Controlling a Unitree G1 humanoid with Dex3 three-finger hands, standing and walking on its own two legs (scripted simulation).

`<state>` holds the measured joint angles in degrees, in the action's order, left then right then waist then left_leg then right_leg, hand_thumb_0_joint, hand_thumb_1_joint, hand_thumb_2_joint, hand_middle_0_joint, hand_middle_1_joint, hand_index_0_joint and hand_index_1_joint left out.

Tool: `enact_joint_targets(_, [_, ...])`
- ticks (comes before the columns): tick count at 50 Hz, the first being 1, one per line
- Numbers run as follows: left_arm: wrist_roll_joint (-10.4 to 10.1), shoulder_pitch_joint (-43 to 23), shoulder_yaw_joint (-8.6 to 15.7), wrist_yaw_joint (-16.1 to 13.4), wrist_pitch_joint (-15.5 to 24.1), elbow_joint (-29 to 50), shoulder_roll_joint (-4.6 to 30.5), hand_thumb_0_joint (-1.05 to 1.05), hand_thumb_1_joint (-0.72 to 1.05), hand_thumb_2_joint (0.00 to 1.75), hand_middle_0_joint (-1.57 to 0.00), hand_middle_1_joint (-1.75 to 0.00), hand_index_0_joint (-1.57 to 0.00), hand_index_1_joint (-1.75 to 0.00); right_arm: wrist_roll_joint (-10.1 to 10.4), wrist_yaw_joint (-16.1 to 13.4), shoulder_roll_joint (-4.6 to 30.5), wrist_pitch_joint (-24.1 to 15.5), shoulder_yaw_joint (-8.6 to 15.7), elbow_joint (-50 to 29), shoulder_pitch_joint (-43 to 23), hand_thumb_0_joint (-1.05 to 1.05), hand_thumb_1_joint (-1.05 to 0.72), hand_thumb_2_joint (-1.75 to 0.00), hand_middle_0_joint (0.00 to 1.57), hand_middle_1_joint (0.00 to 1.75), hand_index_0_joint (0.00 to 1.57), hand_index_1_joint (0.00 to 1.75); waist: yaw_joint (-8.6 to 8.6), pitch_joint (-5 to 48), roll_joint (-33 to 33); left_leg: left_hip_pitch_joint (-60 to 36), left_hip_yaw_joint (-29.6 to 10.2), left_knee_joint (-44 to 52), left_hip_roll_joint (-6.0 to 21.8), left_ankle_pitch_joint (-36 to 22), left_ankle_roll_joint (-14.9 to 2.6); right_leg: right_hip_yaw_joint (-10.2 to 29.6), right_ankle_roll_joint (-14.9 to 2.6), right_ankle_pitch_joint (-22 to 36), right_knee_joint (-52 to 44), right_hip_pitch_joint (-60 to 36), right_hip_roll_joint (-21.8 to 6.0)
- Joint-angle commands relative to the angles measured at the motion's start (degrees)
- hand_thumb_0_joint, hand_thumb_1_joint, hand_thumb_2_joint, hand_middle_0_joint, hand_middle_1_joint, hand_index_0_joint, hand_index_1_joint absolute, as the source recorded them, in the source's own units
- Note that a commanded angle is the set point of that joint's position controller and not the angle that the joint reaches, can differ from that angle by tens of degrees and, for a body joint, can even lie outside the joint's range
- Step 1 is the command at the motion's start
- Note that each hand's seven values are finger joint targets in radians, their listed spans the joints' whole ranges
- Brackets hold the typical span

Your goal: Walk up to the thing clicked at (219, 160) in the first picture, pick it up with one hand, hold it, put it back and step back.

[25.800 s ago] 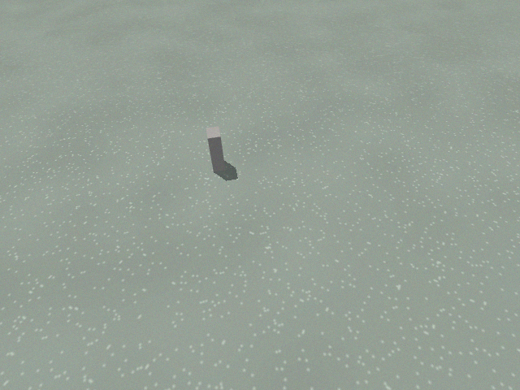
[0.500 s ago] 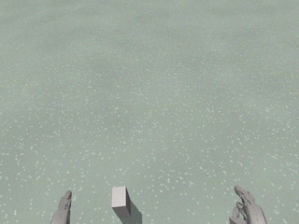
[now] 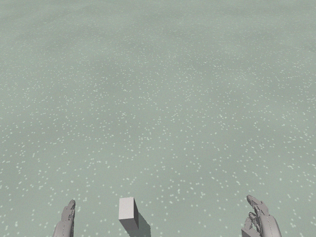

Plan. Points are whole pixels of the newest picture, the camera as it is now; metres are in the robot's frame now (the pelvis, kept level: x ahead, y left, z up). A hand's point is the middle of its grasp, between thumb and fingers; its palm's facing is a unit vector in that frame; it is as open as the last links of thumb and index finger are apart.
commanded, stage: home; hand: left
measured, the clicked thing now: (129, 214) +0.36 +0.17 -0.60
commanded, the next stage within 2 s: stand in 0.40 s
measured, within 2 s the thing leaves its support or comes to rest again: neither
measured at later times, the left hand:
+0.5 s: hand out of the picture +0.17 +0.19 -0.05, palm faces +0.11 -0.95 -0.29, open 17.4 cm
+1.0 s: hand out of the picture +0.13 +0.22 -0.10, palm faces -0.03 -0.94 -0.34, open 8.6 cm
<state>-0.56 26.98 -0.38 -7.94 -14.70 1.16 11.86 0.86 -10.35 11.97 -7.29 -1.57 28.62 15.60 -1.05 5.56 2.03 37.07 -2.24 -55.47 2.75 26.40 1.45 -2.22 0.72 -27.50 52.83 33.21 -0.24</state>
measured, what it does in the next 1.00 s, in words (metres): stands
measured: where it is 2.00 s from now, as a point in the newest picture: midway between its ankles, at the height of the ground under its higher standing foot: outside the picture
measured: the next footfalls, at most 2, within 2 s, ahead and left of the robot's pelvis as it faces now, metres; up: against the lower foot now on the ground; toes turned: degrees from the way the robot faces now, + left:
none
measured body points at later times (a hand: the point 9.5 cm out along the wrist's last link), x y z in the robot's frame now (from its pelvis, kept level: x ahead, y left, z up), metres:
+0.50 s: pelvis +0.00 +0.00 +0.00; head +0.03 +0.00 +0.45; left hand +0.16 +0.23 -0.03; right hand +0.17 -0.24 -0.07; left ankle +0.02 +0.13 -0.69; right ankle -0.01 -0.13 -0.69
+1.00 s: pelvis -0.01 +0.00 +0.02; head +0.01 +0.00 +0.47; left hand +0.13 +0.27 -0.08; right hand +0.12 -0.27 -0.09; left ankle +0.02 +0.13 -0.69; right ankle -0.01 -0.13 -0.69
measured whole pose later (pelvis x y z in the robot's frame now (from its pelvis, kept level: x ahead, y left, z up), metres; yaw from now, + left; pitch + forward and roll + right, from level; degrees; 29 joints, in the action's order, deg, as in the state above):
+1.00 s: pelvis -0.01 +0.00 +0.02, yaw +0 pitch +1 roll +0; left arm 3.0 14.3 0.4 -1.6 -1.9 -32.7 17.7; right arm -3.1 -1.3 16.2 -1.6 0.4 44.8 10.2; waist 0.7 -1.1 -1.2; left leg 26.2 -0.1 -47.0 0.9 22.3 0.8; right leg -0.4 0.7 -25.1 48.1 24.4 -2.1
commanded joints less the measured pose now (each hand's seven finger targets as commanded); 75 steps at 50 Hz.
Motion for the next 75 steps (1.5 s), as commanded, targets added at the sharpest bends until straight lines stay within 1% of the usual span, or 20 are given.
enact_joint_targets(1, [0.46,-1.36,2.94,-0.28,2.70,10.61,5.30,0.00,-0.57,0.04,-0.05,-0.05,-0.05,-0.05,-0.49,-0.54,6.85,-3.07,3.21,-8.59,-3.36,0.00,-0.90,-0.90,0.20,0.30,0.20,0.30,-0.44,6.16,0.13,-7.47,1.83,8.97,-1.67,-11.56,-1.41,-1.36,-0.94,11.51,-8.48,-0.81,1.78])
enact_joint_targets(6, [0.50,0.51,3.37,-0.37,2.47,10.04,5.51,0.00,-0.55,0.05,-0.05,-0.05,-0.05,-0.05,-0.48,-0.57,6.91,-2.88,3.36,-8.70,-3.07,0.00,-0.90,-0.90,0.20,0.30,0.20,0.30,-0.13,7.74,-0.79,-8.09,1.88,7.95,-1.60,-16.28,-1.43,-1.37,-0.81,16.08,-7.87,-2.61,1.71])
enact_joint_targets(9, [0.44,-1.24,3.03,-0.48,2.27,10.67,5.45,0.00,-0.55,0.05,-0.05,-0.05,-0.05,-0.05,-0.50,-0.45,6.82,-2.78,3.27,-8.57,-3.28,0.00,-0.90,-0.90,0.20,0.30,0.20,0.30,-0.07,6.85,0.67,-7.84,1.78,8.50,-1.65,-14.63,-1.34,-1.41,-0.94,14.26,-7.97,-1.77,1.68])
enact_joint_targets(17, [0.42,-0.39,3.65,-0.51,2.09,10.74,5.81,0.00,-0.55,0.06,-0.05,-0.05,-0.05,-0.05,-0.46,-0.61,6.72,-2.71,3.36,-8.75,-3.05,0.00,-0.90,-0.90,0.20,0.30,0.20,0.30,-0.22,7.70,-1.27,-8.09,2.36,6.94,-1.85,-17.40,-1.70,-0.87,-0.34,18.70,-8.57,-3.13,1.22])
enact_joint_targets(25, [0.40,-1.41,3.09,-0.48,1.88,10.92,5.51,0.00,-0.57,0.04,-0.05,-0.05,-0.05,-0.05,-0.49,-0.64,6.82,-2.45,3.30,-8.79,-3.26,0.00,-0.90,-0.90,0.20,0.30,0.20,0.30,0.01,5.99,0.70,-7.41,1.77,9.14,-1.60,-12.80,-1.33,-1.52,-1.06,12.58,-8.34,-1.26,1.68])
enact_joint_targets(28, [0.39,-1.56,2.60,-0.52,1.72,10.74,5.15,0.00,-0.33,0.28,-0.20,-0.29,-0.20,-0.29,-0.52,-0.66,6.87,-2.65,3.29,-8.93,-3.36,0.00,-0.90,-0.90,0.20,0.30,0.20,0.30,-0.55,5.22,0.41,-7.30,1.63,9.54,-1.53,-10.62,-1.40,-1.67,-1.02,10.50,-8.73,-0.46,1.80])
enact_joint_targets(31, [0.34,-1.10,3.56,-0.51,1.77,10.59,6.15,0.00,-0.09,0.52,-0.20,-0.30,-0.20,-0.30,-0.56,-0.68,6.79,-2.70,3.14,-8.75,-3.19,0.00,-0.90,-0.90,0.20,0.30,0.20,0.30,0.17,5.50,0.88,-6.79,1.77,9.50,-1.71,-10.16,-1.42,-1.53,-1.05,9.98,-8.93,-0.55,1.69])
enact_joint_targets(32, [0.40,-1.48,2.33,-0.46,1.75,10.08,4.99,0.00,-0.01,0.60,-0.20,-0.30,-0.20,-0.30,-0.53,-0.67,7.08,-2.86,3.23,-9.11,-3.58,0.00,-0.90,-0.90,0.20,0.30,0.20,0.30,-0.44,4.47,-0.15,-6.76,1.61,9.83,-1.53,-9.59,-1.39,-1.73,-1.07,9.43,-8.73,-0.15,1.80])
enact_joint_targets(34, [0.45,-1.73,3.07,-0.58,1.92,10.44,5.30,0.00,0.15,0.76,-0.20,-0.30,-0.20,-0.30,-0.50,-0.73,6.99,-2.98,3.38,-9.22,-3.50,0.00,-0.90,-0.90,0.20,0.30,0.20,0.30,-0.50,6.33,-0.51,-7.20,1.86,9.11,-1.66,-10.37,-1.52,-1.43,-0.97,10.37,-8.87,-0.91,1.65])
enact_joint_targets(35, [0.33,-1.30,3.18,-0.62,1.81,10.26,5.80,0.00,0.23,0.84,-0.20,-0.30,-0.20,-0.30,-0.44,-0.78,6.95,-2.95,3.17,-8.99,-3.53,0.00,-0.90,-0.90,0.20,0.30,0.20,0.30,0.16,5.56,-0.70,-6.24,1.92,9.11,-1.84,-9.76,-1.59,-1.37,-0.93,9.66,-9.12,-0.64,1.54])
enact_joint_targets(39, [0.44,-1.55,2.65,-0.59,2.11,10.82,5.15,0.00,0.55,0.90,-0.20,-0.30,-0.20,-0.30,-0.65,-0.75,6.76,-2.99,3.13,-8.88,-3.37,0.00,-0.90,-0.90,0.20,0.30,0.20,0.30,-0.05,6.52,0.02,-7.18,1.65,9.40,-1.59,-10.26,-1.48,-1.46,-1.08,9.98,-8.54,-1.04,1.63])
enact_joint_targets(40, [5.73,-12.04,5.28,2.31,8.76,-9.28,12.71,0.00,0.63,0.90,-0.20,-0.30,-0.20,-0.30,-7.09,2.67,14.86,0.81,4.99,4.11,-7.62,0.00,-0.90,-0.90,0.20,0.30,0.20,0.30,2.27,-2.95,-4.28,-7.89,-1.30,11.72,0.14,-16.32,-3.85,4.60,-4.59,12.57,-10.98,-7.41,-2.92])
enact_joint_targets(41, [6.46,-9.42,5.79,3.78,11.54,-15.98,13.62,0.00,0.71,0.90,-0.20,-0.30,-0.20,-0.30,-7.61,4.69,14.23,2.35,5.60,6.23,-6.42,0.00,-0.90,-0.90,0.20,0.30,0.20,0.30,2.03,2.19,-7.29,-11.33,0.67,9.83,-0.13,-18.62,-4.87,6.14,-5.73,17.66,-11.50,-10.24,-4.35])
enact_joint_targets(43, [5.78,-10.89,5.29,5.01,14.19,-19.40,14.73,0.00,0.87,0.90,-0.20,-0.30,-0.20,-0.30,-6.70,6.26,13.60,3.43,5.48,7.11,-5.83,0.00,-0.90,-0.90,0.20,0.30,0.20,0.30,0.98,1.55,-5.73,-12.95,0.11,11.46,-0.23,-19.98,-5.52,7.68,-6.16,20.22,-12.01,-9.79,-4.59])
enact_joint_targets(45, [4.26,-12.26,4.70,5.81,15.56,-23.72,14.80,0.00,0.90,0.90,-0.20,-0.30,-0.20,-0.30,-4.51,8.10,12.79,3.54,5.35,8.81,-5.84,0.00,-0.90,-0.90,0.20,0.30,0.20,0.30,1.18,1.90,-3.39,-14.90,-0.06,14.00,-0.61,-16.58,-5.57,7.78,-5.44,16.92,-13.24,-11.80,-5.12])
enact_joint_targets(48, [3.16,-13.82,4.73,6.27,16.07,-29.64,14.95,0.00,0.90,0.90,-0.20,-0.30,-0.20,-0.30,-3.50,9.17,13.70,3.77,6.17,11.30,-6.85,0.00,-0.90,-0.90,0.20,0.30,0.20,0.30,1.99,1.50,-2.43,-17.62,-1.27,16.65,-0.24,-14.22,-5.20,7.11,-4.85,13.78,-15.21,-11.23,-4.91])
enact_joint_targets(62, [2.15,-16.13,3.91,5.83,16.63,-49.56,16.27,0.00,0.90,0.90,-0.20,-0.30,-0.20,-0.30,-3.04,9.12,15.89,5.25,5.87,23.36,-7.47,0.00,-0.90,-0.90,0.20,0.30,0.20,0.30,1.99,-4.23,-0.71,-22.35,-3.95,29.26,2.37,-15.67,-3.94,5.89,-3.01,16.58,-25.68,-20.17,-5.36])
enact_joint_targets(66, [1.87,-16.95,3.49,5.96,16.37,-53.72,16.43,0.00,0.90,0.90,-0.20,-0.30,-0.20,-0.30,-2.80,9.06,16.48,5.21,5.23,26.40,-7.40,0.00,-0.90,-0.90,0.20,0.30,0.20,0.30,1.81,-4.97,0.04,-24.38,-4.53,33.50,3.15,-16.74,-3.43,5.72,-2.40,17.23,-28.12,-22.87,-5.46])
enact_joint_targets(68, [1.82,-17.48,3.38,6.02,16.22,-55.39,16.69,0.00,0.90,0.90,-0.20,-0.30,-0.20,-0.30,-2.60,9.04,16.91,5.45,5.19,27.48,-8.08,0.00,-0.90,-0.90,0.20,0.30,0.20,0.30,1.81,-6.36,0.01,-23.70,-4.80,35.80,3.14,-13.11,-3.20,5.58,-2.06,15.69,-29.56,-23.64,-5.43])
enact_joint_targets(75, [1.93,-18.68,3.02,6.19,16.55,-60.06,17.34,0.00,0.90,0.90,-0.20,-0.30,-0.20,-0.30,-2.26,9.12,16.57,5.51,4.80,30.82,-8.37,0.00,-0.90,-0.90,0.20,0.30,0.20,0.30,1.52,-7.26,-2.42,-27.36,-3.62,37.08,2.82,-16.71,-2.53,6.02,-1.61,16.79,-33.52,-24.27,-6.42])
